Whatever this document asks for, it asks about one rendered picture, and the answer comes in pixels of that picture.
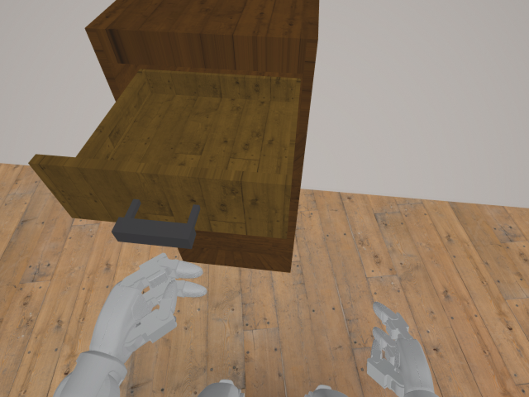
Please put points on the right robot hand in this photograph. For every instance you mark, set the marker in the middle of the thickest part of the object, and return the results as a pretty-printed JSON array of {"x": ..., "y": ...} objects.
[{"x": 406, "y": 368}]

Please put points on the handle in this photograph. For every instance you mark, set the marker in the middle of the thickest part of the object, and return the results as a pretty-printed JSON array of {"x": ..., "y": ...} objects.
[{"x": 157, "y": 233}]

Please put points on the left robot forearm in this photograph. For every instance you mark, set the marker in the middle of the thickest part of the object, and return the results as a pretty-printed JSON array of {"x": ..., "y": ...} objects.
[{"x": 96, "y": 374}]

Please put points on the cabinet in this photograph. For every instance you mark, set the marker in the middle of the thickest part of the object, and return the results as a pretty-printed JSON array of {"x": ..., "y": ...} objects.
[{"x": 276, "y": 38}]

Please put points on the drawer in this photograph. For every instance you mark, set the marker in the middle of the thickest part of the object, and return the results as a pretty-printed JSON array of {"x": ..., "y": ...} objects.
[{"x": 173, "y": 139}]

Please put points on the left robot hand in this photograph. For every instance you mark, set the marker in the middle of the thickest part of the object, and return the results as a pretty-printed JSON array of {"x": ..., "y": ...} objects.
[{"x": 115, "y": 331}]

